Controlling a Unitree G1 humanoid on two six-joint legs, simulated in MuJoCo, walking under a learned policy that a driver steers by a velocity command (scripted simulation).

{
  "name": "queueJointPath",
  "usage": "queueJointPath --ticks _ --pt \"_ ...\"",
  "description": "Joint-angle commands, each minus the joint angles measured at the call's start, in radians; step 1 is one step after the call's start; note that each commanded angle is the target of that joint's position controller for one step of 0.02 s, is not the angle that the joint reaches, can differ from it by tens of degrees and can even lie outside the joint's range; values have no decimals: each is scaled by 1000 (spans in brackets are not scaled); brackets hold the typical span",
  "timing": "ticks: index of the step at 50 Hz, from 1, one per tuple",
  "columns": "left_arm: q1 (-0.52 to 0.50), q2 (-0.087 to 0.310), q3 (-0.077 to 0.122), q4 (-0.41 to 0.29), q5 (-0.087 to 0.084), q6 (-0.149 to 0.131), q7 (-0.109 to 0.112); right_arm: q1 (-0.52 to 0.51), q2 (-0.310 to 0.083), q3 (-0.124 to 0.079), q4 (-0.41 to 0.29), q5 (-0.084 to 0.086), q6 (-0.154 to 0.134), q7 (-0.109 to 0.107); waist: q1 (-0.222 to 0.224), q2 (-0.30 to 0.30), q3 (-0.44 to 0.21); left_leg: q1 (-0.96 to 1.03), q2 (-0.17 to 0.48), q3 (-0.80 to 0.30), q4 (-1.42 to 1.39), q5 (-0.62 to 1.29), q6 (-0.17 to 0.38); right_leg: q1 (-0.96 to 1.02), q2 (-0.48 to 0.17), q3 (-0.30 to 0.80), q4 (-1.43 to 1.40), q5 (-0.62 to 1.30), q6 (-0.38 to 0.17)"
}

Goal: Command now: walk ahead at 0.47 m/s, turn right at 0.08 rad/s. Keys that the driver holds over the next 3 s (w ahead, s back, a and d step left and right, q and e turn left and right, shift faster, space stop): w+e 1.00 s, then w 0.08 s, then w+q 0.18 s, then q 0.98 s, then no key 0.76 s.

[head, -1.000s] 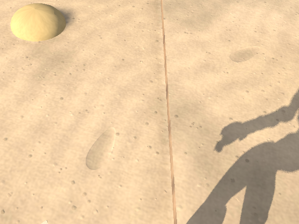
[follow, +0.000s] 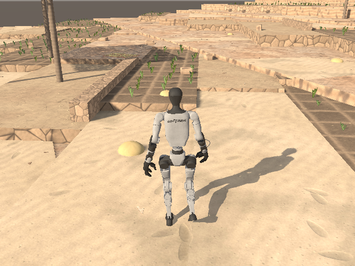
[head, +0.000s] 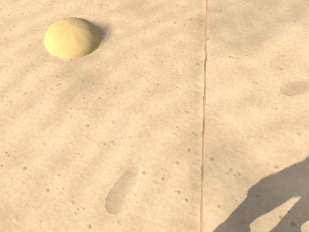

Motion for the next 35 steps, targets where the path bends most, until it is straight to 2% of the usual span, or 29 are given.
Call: queueJointPath --ticks 1,2,3,5,7,10,14,16,17,18,19,20,21,22,23,24,25,26,27,28,30,31,32,33,34,35 --pt "-90 98 14 -121 24 -20 -24 175 -116 -25 2 -3 -12 -24 -100 90 -99 340 393 -436 -256 140 205 -505 -65 0 209 193 9" --pt "-84 65 9 -120 35 3 -38 175 -83 -11 26 4 -27 -23 -46 47 -48 208 366 -364 -275 234 185 -453 -91 29 164 197 22" --pt "-80 31 3 -120 36 25 -46 169 -64 -3 43 13 -43 -21 -17 56 -18 120 340 -301 -293 245 159 -433 -98 39 142 185 28" --pt "-121 13 -1 -151 31 42 -53 163 -72 -1 61 15 -65 -20 4 84 9 70 303 -212 -329 275 128 -474 -96 52 92 218 28" --pt "-197 12 -3 -191 34 45 -52 185 -67 4 82 13 -70 -22 5 96 31 74 267 -115 -359 348 102 -518 -92 40 -10 275 22" --pt "-263 -4 -13 -220 43 40 -56 243 -59 11 109 14 -68 -34 -7 64 20 186 234 -1 -363 484 68 -542 -108 -12 -184 376 9" --pt "-415 -48 -42 -271 37 39 -68 337 -72 13 144 27 -62 -49 -70 54 40 366 261 58 -393 674 55 -516 -116 -124 -442 407 -30" --pt "-388 -59 -51 -261 29 41 -63 332 -88 12 149 20 -56 -56 -48 96 8 421 270 117 -316 1040 35 -380 -60 -193 -538 354 -67" --pt "-356 -36 -46 -250 29 40 -56 360 -89 13 151 16 -48 -62 -42 75 -42 457 272 123 -220 1270 25 -298 -5 -232 -535 302 -82" --pt "-294 -19 -37 -233 22 37 -50 372 -110 11 154 7 -34 -67 -10 71 -113 464 284 124 -57 1400 13 -179 35 -230 -563 256 -100" --pt "-215 3 -23 -199 7 27 -45 374 -125 9 141 20 -22 -66 16 54 -179 346 276 126 92 1351 -6 8 57 -204 -594 284 -125" --pt "-112 30 -3 -159 2 26 -42 316 -170 -1 109 33 -21 -55 68 85 -229 233 261 131 229 1207 -21 182 66 -156 -675 321 -138" --pt "0 81 28 -112 -7 39 -38 212 -198 -13 60 64 -25 -45 154 -25 -287 -3 166 171 532 962 -72 446 38 -22 -842 366 -164" --pt "55 141 51 -59 5 43 -22 103 -152 -7 -11 65 -36 -14 156 -156 -261 -288 34 90 869 -19 -107 577 -131 259 -1048 425 -269" --pt "45 196 67 -54 30 44 0 65 -85 15 -58 53 -50 -4 126 -125 -275 -380 49 -72 1002 -207 -108 531 -259 500 -1048 430 -340" --pt "-24 170 66 -65 39 39 18 46 -80 15 -80 41 -49 1 76 33 -157 -369 107 -137 929 -196 -91 331 -255 508 -1064 380 -300" --pt "-85 136 58 -60 42 31 27 43 -70 13 -97 33 -41 5 19 87 -70 -345 148 -170 812 -189 -85 180 -233 479 -1076 318 -243" --pt "-156 105 51 -72 46 22 27 76 -75 11 -91 20 -31 1 -35 102 -23 -301 171 -173 716 -176 -84 75 -200 419 -1084 290 -200" --pt "-229 81 46 -89 43 10 26 105 -83 8 -91 8 -15 -3 -76 72 -18 -214 177 -169 623 -172 -92 -32 -165 343 -1093 284 -173" --pt "-288 74 43 -101 41 -1 21 135 -76 12 -89 1 3 -8 -112 34 -28 -85 157 -121 527 -127 -105 -150 -120 249 -1102 301 -157" --pt "-336 87 50 -100 40 -20 9 161 -61 21 -100 14 19 -15 -151 -33 -45 137 100 -41 269 2 -144 -297 -40 121 -1068 293 -139" --pt "-339 91 55 -91 47 -25 4 211 -63 21 -84 27 24 -18 -170 -42 -81 242 66 2 206 118 -173 -317 -3 99 -1014 261 -132" --pt "-352 85 55 -94 50 -28 0 288 -60 21 -55 40 29 -23 -199 -31 -119 334 47 41 162 231 -192 -328 11 95 -958 232 -124" --pt "-374 74 51 -102 52 -27 0 377 -57 20 -18 48 29 -30 -230 -19 -136 415 61 45 88 322 -193 -334 16 96 -878 221 -112" --pt "-391 54 46 -109 53 -20 4 471 -59 18 27 49 24 -36 -261 13 -131 493 82 53 -19 404 -184 -342 27 87 -743 209 -94" --pt "-377 29 38 -112 56 -7 5 536 -73 13 70 39 14 -39 -275 90 -109 543 101 68 -125 453 -173 -351 65 54 -528 100 -77"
